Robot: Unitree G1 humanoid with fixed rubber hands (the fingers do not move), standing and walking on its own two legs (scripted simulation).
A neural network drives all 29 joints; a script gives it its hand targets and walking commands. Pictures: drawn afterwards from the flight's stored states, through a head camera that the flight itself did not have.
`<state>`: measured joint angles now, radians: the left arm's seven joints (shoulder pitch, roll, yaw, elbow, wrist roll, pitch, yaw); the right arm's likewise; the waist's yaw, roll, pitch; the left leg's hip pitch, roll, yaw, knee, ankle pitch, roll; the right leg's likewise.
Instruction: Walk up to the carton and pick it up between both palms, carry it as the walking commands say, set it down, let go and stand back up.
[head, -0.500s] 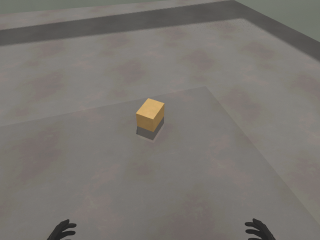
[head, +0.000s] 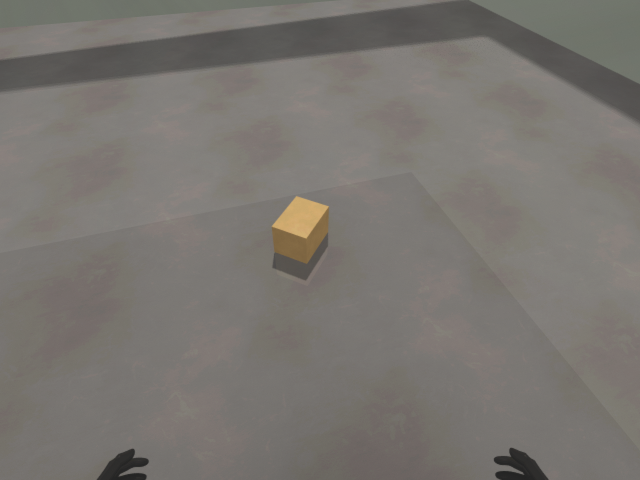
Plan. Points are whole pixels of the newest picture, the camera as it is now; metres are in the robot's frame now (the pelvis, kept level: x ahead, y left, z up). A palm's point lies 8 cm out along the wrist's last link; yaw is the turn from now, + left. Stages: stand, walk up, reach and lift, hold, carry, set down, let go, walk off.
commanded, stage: stand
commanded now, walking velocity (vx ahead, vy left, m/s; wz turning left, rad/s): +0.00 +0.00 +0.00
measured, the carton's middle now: (301, 229) +1.24 +0.09 -0.68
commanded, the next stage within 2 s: walk up in 0.26 s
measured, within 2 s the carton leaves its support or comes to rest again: neither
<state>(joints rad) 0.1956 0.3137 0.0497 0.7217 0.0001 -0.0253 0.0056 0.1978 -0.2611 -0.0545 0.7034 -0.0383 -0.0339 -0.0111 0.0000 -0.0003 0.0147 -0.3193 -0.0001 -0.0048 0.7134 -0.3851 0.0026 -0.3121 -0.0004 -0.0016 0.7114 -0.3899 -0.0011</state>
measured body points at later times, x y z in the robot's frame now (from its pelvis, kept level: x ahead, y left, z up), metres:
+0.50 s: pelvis -0.01 +0.00 +0.00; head +0.00 +0.00 +0.45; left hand +0.12 +0.29 -0.10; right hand +0.13 -0.27 -0.10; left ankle +0.00 +0.12 -0.72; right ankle -0.01 -0.12 -0.72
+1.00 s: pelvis +0.09 +0.06 +0.01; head +0.11 +0.08 +0.46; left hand +0.22 +0.37 -0.09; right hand +0.17 -0.27 -0.07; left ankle +0.04 +0.13 -0.72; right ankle +0.18 -0.08 -0.67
